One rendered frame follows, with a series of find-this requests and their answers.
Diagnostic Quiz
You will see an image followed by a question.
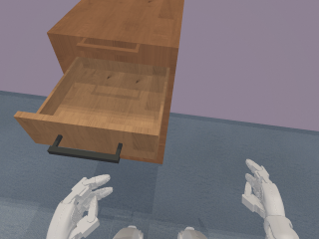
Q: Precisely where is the right robot hand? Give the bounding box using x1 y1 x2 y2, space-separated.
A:
241 158 285 220

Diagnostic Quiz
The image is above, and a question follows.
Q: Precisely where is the left robot hand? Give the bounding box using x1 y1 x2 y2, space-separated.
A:
46 174 114 239

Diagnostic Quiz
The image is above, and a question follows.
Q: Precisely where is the robot right forearm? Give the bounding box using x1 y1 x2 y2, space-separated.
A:
263 215 299 239

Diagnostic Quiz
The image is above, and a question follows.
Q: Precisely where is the robot thigh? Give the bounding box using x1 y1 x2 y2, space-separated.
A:
113 227 144 239
177 229 207 239

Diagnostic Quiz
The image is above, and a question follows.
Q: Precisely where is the drawer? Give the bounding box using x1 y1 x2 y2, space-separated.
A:
14 57 169 160

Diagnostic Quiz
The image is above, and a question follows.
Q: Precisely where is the robot left thigh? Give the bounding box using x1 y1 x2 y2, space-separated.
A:
113 227 144 239

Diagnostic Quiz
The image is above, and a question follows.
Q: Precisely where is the handle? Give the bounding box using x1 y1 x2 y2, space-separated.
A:
47 134 123 163
76 43 140 58

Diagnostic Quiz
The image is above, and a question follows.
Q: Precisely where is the robot right thigh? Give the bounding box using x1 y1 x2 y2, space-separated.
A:
177 229 207 239

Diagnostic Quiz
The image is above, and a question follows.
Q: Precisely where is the cabinet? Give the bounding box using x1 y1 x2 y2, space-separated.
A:
47 0 184 164

